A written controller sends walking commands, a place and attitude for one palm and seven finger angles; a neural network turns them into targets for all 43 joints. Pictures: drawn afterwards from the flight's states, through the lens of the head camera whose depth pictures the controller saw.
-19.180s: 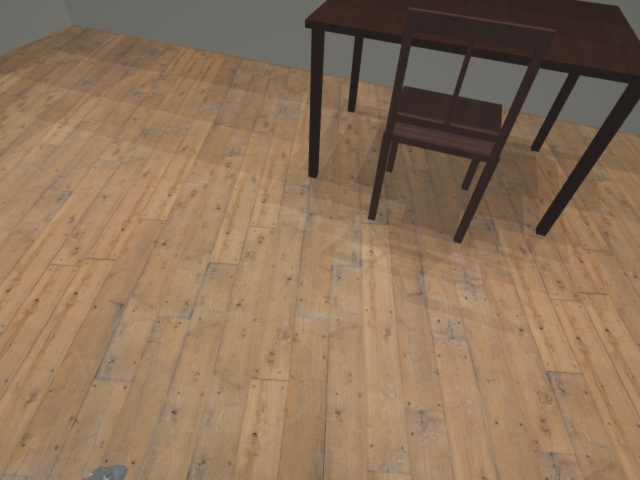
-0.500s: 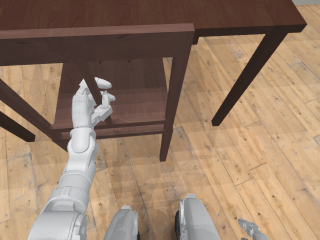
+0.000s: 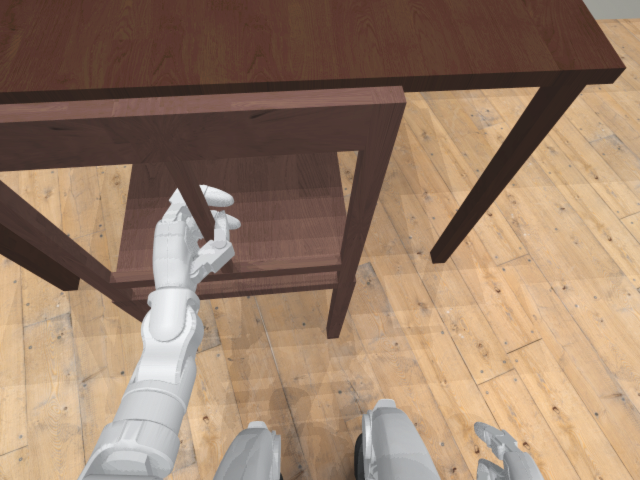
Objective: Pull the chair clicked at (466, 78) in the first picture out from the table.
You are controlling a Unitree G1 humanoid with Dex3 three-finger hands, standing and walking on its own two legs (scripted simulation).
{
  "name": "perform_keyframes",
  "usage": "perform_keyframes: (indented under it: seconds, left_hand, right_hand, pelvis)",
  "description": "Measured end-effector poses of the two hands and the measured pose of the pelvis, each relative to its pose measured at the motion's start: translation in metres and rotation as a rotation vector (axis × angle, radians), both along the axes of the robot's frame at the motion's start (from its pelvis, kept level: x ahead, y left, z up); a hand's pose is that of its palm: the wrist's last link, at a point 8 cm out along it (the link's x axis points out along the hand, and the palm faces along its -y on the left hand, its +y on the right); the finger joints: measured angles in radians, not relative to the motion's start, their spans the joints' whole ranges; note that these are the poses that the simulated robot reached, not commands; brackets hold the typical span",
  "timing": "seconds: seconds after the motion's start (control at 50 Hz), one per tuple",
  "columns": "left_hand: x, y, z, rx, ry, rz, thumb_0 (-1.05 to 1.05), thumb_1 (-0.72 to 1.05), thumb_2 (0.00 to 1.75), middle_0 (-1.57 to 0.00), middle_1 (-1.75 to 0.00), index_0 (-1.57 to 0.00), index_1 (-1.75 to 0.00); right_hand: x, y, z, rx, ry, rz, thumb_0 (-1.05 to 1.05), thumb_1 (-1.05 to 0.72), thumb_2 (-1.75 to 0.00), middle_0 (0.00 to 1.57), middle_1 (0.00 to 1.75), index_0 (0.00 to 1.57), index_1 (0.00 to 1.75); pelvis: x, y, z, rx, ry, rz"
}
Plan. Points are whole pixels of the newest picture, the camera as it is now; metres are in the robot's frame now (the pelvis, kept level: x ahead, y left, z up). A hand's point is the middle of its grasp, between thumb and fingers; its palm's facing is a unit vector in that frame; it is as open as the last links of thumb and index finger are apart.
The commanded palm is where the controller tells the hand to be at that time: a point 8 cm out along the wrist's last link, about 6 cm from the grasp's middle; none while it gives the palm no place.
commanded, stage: step backward, pulling the chair out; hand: left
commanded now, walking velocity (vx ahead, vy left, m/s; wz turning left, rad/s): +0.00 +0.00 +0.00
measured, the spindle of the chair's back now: (207, 225) +0.42 +0.14 +0.01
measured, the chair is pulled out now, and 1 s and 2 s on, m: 0.02 0.13 0.22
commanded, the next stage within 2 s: none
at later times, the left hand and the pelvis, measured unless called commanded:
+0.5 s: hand (220, 251) +0.38 +0.12 +0.03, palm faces -0.04 -0.99 -0.12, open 4.9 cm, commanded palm +0.35 +0.16 +0.03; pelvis +0.01 +0.01 +0.10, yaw +0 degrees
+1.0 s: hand (221, 331) +0.28 +0.11 +0.03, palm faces +0.01 -0.99 -0.15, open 5.0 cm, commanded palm +0.28 +0.16 +0.04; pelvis -0.05 -0.02 +0.09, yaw +0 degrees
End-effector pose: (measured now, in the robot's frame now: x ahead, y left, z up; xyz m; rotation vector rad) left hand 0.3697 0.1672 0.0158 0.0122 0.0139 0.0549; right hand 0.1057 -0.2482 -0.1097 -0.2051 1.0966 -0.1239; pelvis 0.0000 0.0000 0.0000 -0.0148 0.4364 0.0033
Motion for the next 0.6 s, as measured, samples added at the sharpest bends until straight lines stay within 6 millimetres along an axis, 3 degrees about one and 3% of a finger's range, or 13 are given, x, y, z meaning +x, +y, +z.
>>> perform_keyframes:
  seconds: [0.14, 0.26, 0.42, 0.6]
  left_hand:
    - [-0.01, 0.0, 0.0, 0.021, 0.005, -0.01, 0.01, 0.8, 0.82, -0.46, -1.45, -0.44, -1.45]
    - [-0.006, 0.003, 0.021, 0.136, 0.274, -0.056, 0.03, 0.77, 0.82, -0.42, -1.35, -0.46, -1.45]
    - [-0.007, 0.002, 0.031, 0.104, 0.441, -0.051, 0.05, 0.78, 0.81, -0.33, -1.2, -0.49, -1.45]
    - [-0.02, 0.004, 0.033, 0.109, 0.464, -0.076, 0.05, 0.79, 0.81, -0.32, -1.18, -0.49, -1.45]
  right_hand:
    - [0.016, 0.004, 0.003, 0.0, -0.018, 0.01, 0.01, -0.91, -0.9, 0.2, 0.3, 0.2, 0.3]
    - [0.013, 0.014, 0.047, 0.0, 0.002, -0.107, 0.01, -0.91, -0.9, 0.2, 0.3, 0.2, 0.3]
    - [-0.007, 0.008, 0.092, -0.074, 0.051, -0.144, 0.01, -0.91, -0.9, 0.21, 0.3, 0.21, 0.3]
    - [-0.039, -0.005, 0.104, -0.119, 0.095, -0.175, 0.01, -0.91, -0.9, 0.2, 0.3, 0.2, 0.3]
  pelvis:
    - [0.002, -0.001, 0.002, 0.002, -0.021, 0.008]
    - [0.008, 0.004, 0.051, 0.012, -0.138, 0.012]
    - [0.016, 0.008, 0.089, 0.004, -0.213, 0.009]
    - [0.003, 0.012, 0.099, -0.005, -0.27, -0.01]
